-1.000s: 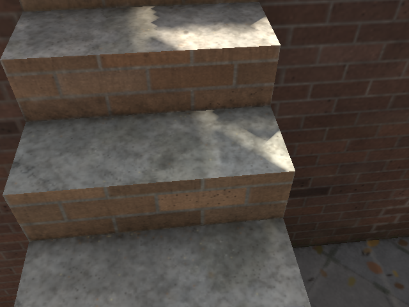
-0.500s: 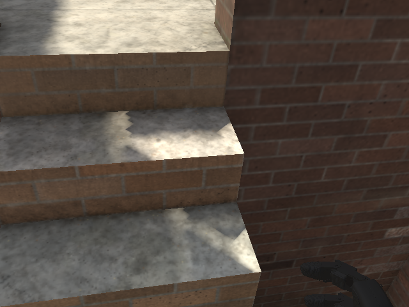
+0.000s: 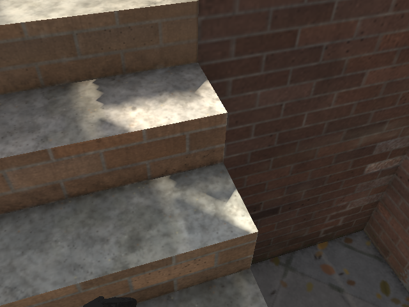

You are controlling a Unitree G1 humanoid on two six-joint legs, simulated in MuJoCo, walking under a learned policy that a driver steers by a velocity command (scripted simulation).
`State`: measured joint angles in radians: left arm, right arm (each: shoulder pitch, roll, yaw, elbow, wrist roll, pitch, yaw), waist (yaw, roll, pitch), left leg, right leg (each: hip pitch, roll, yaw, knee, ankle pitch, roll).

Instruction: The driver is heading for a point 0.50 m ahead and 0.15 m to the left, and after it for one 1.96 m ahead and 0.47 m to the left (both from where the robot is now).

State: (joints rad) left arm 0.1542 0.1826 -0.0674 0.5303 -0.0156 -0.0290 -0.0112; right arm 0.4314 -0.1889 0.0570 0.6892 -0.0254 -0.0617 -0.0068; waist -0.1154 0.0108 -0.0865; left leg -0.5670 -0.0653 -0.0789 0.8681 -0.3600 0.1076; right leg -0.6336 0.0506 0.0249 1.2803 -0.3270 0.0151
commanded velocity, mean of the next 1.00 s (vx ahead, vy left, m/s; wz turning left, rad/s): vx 0.50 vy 0.00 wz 0.02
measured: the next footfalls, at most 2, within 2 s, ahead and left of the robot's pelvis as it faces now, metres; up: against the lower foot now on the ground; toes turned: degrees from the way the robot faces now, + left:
right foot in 0.10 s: +0.06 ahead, -0.17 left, +0.00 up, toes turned -1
left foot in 0.46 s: +0.11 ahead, +0.08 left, +0.00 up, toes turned +2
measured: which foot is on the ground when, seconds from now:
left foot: down 0.00-0.14, up 0.16-0.44, down 0.46-0.90, up 0.92-1.00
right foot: up 0.00-0.08, down 0.10-0.46, up 0.48-0.88, down 0.90-1.00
